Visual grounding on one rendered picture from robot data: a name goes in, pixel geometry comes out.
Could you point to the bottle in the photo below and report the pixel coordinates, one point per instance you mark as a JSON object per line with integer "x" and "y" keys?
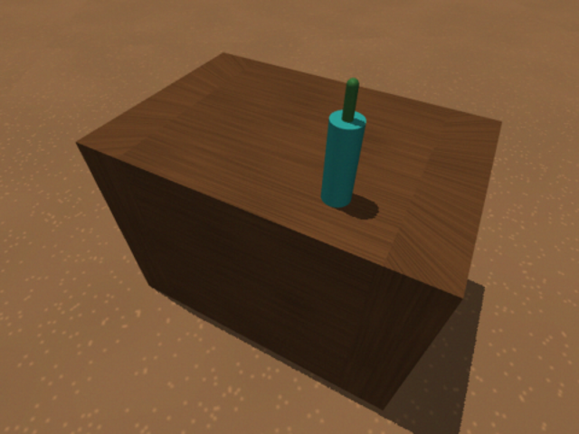
{"x": 345, "y": 134}

